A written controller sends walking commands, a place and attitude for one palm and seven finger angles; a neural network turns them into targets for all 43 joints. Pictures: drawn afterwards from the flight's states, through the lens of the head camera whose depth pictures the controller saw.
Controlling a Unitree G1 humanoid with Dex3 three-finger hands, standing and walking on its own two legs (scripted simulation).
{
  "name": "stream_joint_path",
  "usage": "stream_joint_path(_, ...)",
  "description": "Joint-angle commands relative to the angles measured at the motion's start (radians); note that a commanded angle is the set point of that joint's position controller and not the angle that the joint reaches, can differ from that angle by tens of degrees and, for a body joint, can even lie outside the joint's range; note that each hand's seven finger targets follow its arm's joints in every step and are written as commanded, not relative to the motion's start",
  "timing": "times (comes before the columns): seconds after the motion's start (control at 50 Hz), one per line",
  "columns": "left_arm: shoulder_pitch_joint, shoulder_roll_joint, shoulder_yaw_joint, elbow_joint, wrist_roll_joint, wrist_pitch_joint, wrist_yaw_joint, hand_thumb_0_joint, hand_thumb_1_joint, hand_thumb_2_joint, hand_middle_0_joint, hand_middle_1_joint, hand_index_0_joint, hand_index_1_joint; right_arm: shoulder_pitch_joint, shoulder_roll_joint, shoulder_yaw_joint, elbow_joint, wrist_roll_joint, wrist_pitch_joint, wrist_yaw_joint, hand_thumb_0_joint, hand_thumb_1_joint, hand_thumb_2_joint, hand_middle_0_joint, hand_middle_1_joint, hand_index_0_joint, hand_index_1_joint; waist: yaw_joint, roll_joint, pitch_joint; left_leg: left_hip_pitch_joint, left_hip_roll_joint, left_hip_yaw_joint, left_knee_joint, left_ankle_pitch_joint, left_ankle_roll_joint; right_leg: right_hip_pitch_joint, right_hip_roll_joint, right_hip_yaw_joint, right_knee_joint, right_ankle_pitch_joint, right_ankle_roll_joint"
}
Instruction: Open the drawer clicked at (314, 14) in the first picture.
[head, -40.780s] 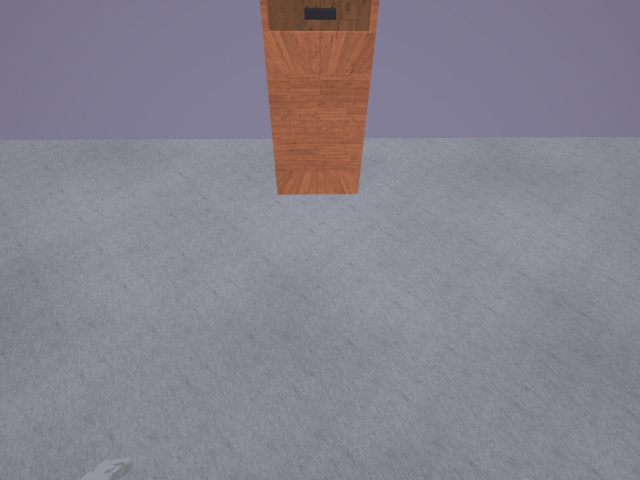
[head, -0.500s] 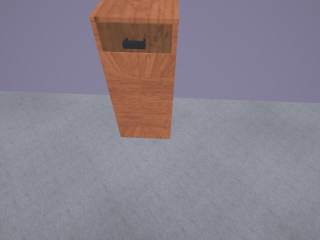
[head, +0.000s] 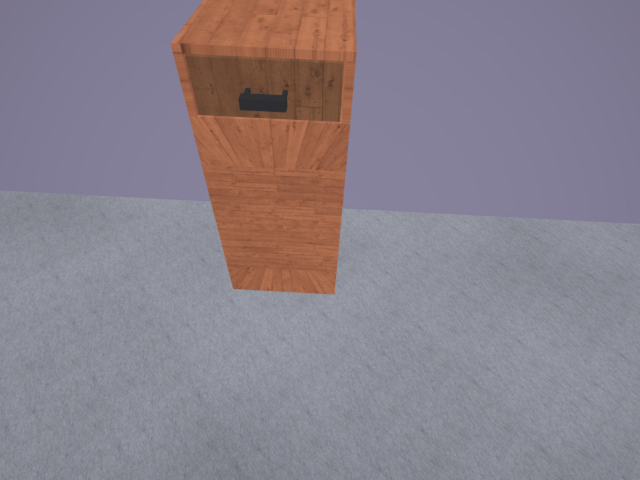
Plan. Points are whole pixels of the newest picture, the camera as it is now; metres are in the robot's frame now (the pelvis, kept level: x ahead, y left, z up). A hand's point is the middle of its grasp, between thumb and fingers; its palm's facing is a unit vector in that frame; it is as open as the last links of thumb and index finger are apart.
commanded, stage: take the last steps up to it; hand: left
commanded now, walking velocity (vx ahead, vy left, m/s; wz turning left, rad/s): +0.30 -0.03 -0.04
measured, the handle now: (264, 97) +0.85 +0.17 +0.04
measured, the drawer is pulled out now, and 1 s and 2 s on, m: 0.00 0.00 0.00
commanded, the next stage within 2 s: come to a stop and stand still in 0.82 s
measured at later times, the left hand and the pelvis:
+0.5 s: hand (228, 475) +0.17 +0.15 -0.19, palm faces +0.05 -0.98 -0.17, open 7.3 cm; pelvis +0.12 -0.04 -0.01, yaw +3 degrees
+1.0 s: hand (253, 386) +0.30 +0.13 -0.19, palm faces +0.06 -0.98 -0.16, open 7.4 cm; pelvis +0.29 -0.05 -0.01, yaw +1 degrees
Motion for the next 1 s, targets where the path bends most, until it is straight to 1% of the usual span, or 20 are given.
stream_joint_path(0.0, 0.088, 0.171, 0.052, -0.026, -0.007, -0.020, 0.021, 0.000, 0.900, 0.900, -0.200, -0.300, -0.200, -0.300, 0.007, -0.111, -0.031, -0.063, 0.009, -0.037, -0.019, 0.000, -0.900, -0.900, 0.200, 0.300, 0.200, 0.300, 0.015, -0.056, 0.046, -0.133, 0.055, 0.012, 0.062, 0.174, 0.012, 0.056, -0.165, 0.135, -0.038, 0.305, -0.088)
stream_joint_path(0.06, 0.009, 0.099, 0.047, -0.067, -0.012, -0.027, 0.019, 0.000, 0.900, 0.900, -0.200, -0.300, -0.200, -0.300, 0.233, -0.148, -0.054, 0.000, -0.003, -0.049, -0.039, 0.000, -0.900, -0.900, 0.200, 0.300, 0.200, 0.300, -0.091, 0.159, -0.006, 0.214, 0.176, -0.178, -0.068, 0.436, 0.091, -0.240, -0.050, -0.028, 0.334, 0.423, -0.034)
stream_joint_path(0.1, -0.178, 0.068, 0.035, -0.153, -0.013, -0.035, 0.022, 0.000, 0.900, 0.900, -0.200, -0.300, -0.200, -0.300, 0.437, -0.162, -0.062, 0.064, -0.009, -0.050, -0.054, 0.000, -0.900, -0.900, 0.200, 0.300, 0.200, 0.300, -0.147, 0.259, 0.052, 0.420, 0.387, -0.421, -0.144, 0.847, 0.221, -0.635, -0.024, 0.016, 0.667, -0.213, -0.011)
stream_joint_path(0.18, -0.161, 0.008, 0.048, -0.171, -0.005, -0.013, -0.006, 0.000, 0.900, 0.900, -0.200, -0.300, -0.200, -0.300, 0.237, -0.128, -0.060, -0.005, -0.014, -0.059, -0.058, 0.000, -0.900, -0.900, 0.200, 0.300, 0.200, 0.300, -0.036, 0.148, 0.159, 0.047, 0.326, -0.251, -0.236, 0.324, 0.151, -0.461, -0.120, 0.022, 0.462, -0.117, -0.005)
stream_joint_path(0.26, 0.073, 0.007, 0.064, -0.089, 0.003, -0.013, -0.024, 0.000, 0.900, 0.900, -0.200, -0.300, -0.200, -0.300, 0.162, -0.130, -0.062, -0.025, -0.005, -0.056, -0.048, 0.000, -0.900, -0.900, 0.200, 0.300, 0.200, 0.300, 0.071, 0.039, 0.016, -0.193, 0.189, -0.089, -0.058, 0.096, 0.081, 0.045, 0.004, -0.123, 0.175, 0.096, -0.003)
stream_joint_path(0.28, 0.212, 0.058, 0.083, -0.050, 0.005, -0.023, -0.017, 0.000, 0.900, 0.900, -0.200, -0.300, -0.200, -0.300, 0.144, -0.106, -0.059, -0.044, 0.007, -0.056, -0.042, 0.000, -0.900, -0.900, 0.200, 0.300, 0.200, 0.300, 0.132, -0.097, -0.031, -0.314, 0.111, -0.018, 0.158, 0.028, 0.049, 0.237, -0.049, -0.026, 0.073, 0.025, -0.024)
stream_joint_path(0.3, 0.309, 0.162, 0.105, -0.029, 0.008, -0.038, 0.000, 0.000, 0.900, 0.900, -0.200, -0.300, -0.200, -0.300, 0.117, -0.026, -0.046, -0.084, 0.022, -0.057, -0.029, 0.000, -0.900, -0.900, 0.200, 0.300, 0.200, 0.300, 0.168, -0.404, -0.053, -0.498, -0.006, 0.083, 0.491, -0.230, 0.006, 0.291, -0.334, 0.388, -0.156, -0.155, -0.119)
stream_joint_path(0.32, 0.293, 0.178, 0.102, -0.041, -0.003, -0.031, 0.015, 0.000, 0.900, 0.900, -0.200, -0.300, -0.200, -0.300, 0.046, -0.039, -0.052, -0.119, 0.019, -0.054, -0.026, 0.000, -0.900, -0.900, 0.200, 0.300, 0.200, 0.300, 0.161, -0.305, -0.019, -0.517, 0.033, -0.034, 0.736, -0.321, 0.018, 0.157, -0.438, 0.605, -0.283, -0.239, -0.184)
stream_joint_path(0.4, -0.032, 0.086, 0.082, -0.144, 0.019, -0.041, 0.037, 0.000, 0.900, 0.900, -0.200, -0.300, -0.200, -0.300, 0.089, 0.035, -0.060, -0.111, 0.004, -0.028, -0.005, 0.000, -0.900, -0.900, 0.200, 0.300, 0.200, 0.300, -0.016, -0.216, 0.081, -0.303, 0.162, -0.086, 0.522, -0.195, 0.004, -0.296, -0.340, 0.268, -0.259, -0.131, -0.155)
stream_joint_path(0.48, -0.088, 0.088, 0.083, -0.152, 0.004, -0.042, 0.016, 0.000, 0.900, 0.900, -0.200, -0.300, -0.200, -0.300, 0.315, 0.046, -0.050, -0.041, -0.002, -0.038, -0.002, 0.000, -0.900, -0.900, 0.200, 0.300, 0.200, 0.300, -0.110, 0.064, 0.007, 0.102, 0.063, 0.094, 0.053, 0.016, -0.030, -0.442, -0.198, 0.087, -0.048, -0.167, -0.103)
stream_joint_path(0.52, -0.118, -0.020, 0.061, -0.208, -0.006, -0.032, 0.003, 0.000, 0.900, 0.900, -0.200, -0.300, -0.200, -0.300, 0.451, -0.136, -0.095, -0.027, -0.020, -0.061, -0.023, 0.000, -0.900, -0.900, 0.200, 0.300, 0.200, 0.300, -0.151, 0.514, 0.022, 0.174, 0.424, -0.510, -0.346, -0.260, 0.122, -0.696, 0.003, -0.088, 0.504, -0.234, 0.008)
stream_joint_path(0.56, -0.210, 0.027, 0.075, -0.256, 0.002, -0.045, -0.017, 0.000, 0.900, 0.900, -0.200, -0.300, -0.200, -0.300, 0.340, -0.169, -0.099, -0.091, -0.016, -0.062, -0.036, 0.000, -0.900, -0.900, 0.200, 0.300, 0.200, 0.300, -0.107, 0.167, 0.055, 0.109, 0.464, -0.486, -0.319, -0.100, 0.228, -0.712, -0.117, 0.045, 0.628, -0.130, 0.006)
stream_joint_path(0.62, -0.217, -0.006, 0.058, -0.228, 0.008, -0.045, -0.021, 0.000, 0.900, 0.900, -0.200, -0.300, -0.200, -0.300, 0.261, -0.116, -0.077, -0.091, -0.022, -0.078, -0.041, 0.000, -0.900, -0.900, 0.200, 0.300, 0.200, 0.300, -0.072, 0.169, 0.068, 0.131, 0.326, -0.152, -0.158, 0.543, 0.121, -0.607, -0.109, -0.023, 0.440, -0.109, 0.019)
stream_joint_path(0.7, 0.087, 0.034, 0.078, -0.135, 0.004, -0.049, -0.028, 0.000, 0.900, 0.900, -0.200, -0.300, -0.200, -0.300, 0.136, -0.125, -0.079, -0.126, 0.003, -0.066, -0.034, 0.000, -0.900, -0.900, 0.200, 0.300, 0.200, 0.300, 0.062, 0.064, -0.130, -0.071, 0.165, 0.041, 0.118, 0.366, 0.023, 0.005, -0.006, -0.109, 0.050, 0.183, 0.007)
stream_joint_path(0.74, 0.281, 0.202, 0.115, -0.082, 0.010, -0.054, 0.000, 0.000, 0.900, 0.900, -0.200, -0.300, -0.200, -0.300, 0.037, -0.022, -0.059, -0.214, 0.022, -0.067, -0.019, 0.000, -0.900, -0.900, 0.200, 0.300, 0.200, 0.300, 0.145, -0.392, -0.134, -0.495, 0.014, 0.078, 0.597, -0.297, -0.030, 0.271, -0.417, 0.452, -0.154, 0.381, -0.144)
stream_joint_path(0.78, 0.164, 0.194, 0.103, -0.118, 0.005, -0.039, 0.014, 0.000, 0.900, 0.900, -0.200, -0.300, -0.200, -0.300, 0.001, -0.025, -0.067, -0.223, 0.020, -0.059, -0.007, 0.000, -0.900, -0.900, 0.200, 0.300, 0.200, 0.300, 0.096, -0.182, 0.002, -0.534, 0.103, -0.025, 0.667, -0.296, -0.028, 0.088, -0.420, 0.380, -0.166, 0.322, -0.221)
stream_joint_path(0.84, 0.015, 0.100, 0.082, -0.156, 0.020, -0.048, 0.033, 0.000, 0.900, 0.900, -0.200, -0.300, -0.200, -0.300, 0.002, 0.014, -0.063, -0.196, 0.014, -0.036, -0.005, 0.000, -0.900, -0.900, 0.200, 0.300, 0.200, 0.300, 0.007, -0.261, 0.063, -0.317, 0.126, -0.038, 0.367, -0.235, -0.022, -0.166, -0.338, 0.207, -0.129, 0.454, -0.162)
stream_joint_path(0.9, -0.042, 0.084, 0.087, -0.169, 0.000, -0.042, 0.021, 0.000, 0.900, 0.900, -0.200, -0.300, -0.200, -0.300, 0.224, 0.017, -0.061, -0.098, 0.008, -0.042, -0.002, 0.000, -0.900, -0.900, 0.200, 0.300, 0.200, 0.300, -0.081, -0.004, -0.023, 0.098, 0.038, 0.086, -0.009, 0.119, -0.040, -0.333, -0.184, 0.059, 0.005, 0.148, -0.070)
stream_joint_path(0.94, -0.053, -0.011, 0.052, -0.214, -0.017, -0.021, 0.025, 0.000, 0.900, 0.900, -0.200, -0.300, -0.200, -0.300, 0.305, -0.136, -0.081, -0.083, -0.006, -0.052, -0.029, 0.000, -0.900, -0.900, 0.200, 0.300, 0.200, 0.300, -0.089, 0.439, -0.042, 0.139, 0.390, -0.367, -0.235, 0.413, 0.119, -0.488, -0.026, -0.050, 0.434, -0.235, 0.047)
stream_joint_path(0.98, -0.035, -0.006, 0.045, -0.202, -0.012, -0.015, 0.028, 0.000, 0.900, 0.900, -0.200, -0.300, -0.200, -0.300, 0.139, -0.127, -0.065, -0.143, -0.007, -0.040, -0.043, 0.000, -0.900, -0.900, 0.200, 0.300, 0.200, 0.300, -0.025, 0.175, -0.034, -0.013, 0.368, -0.246, -0.157, 0.665, 0.178, -0.320, -0.079, 0.026, 0.402, -0.221, 0.039)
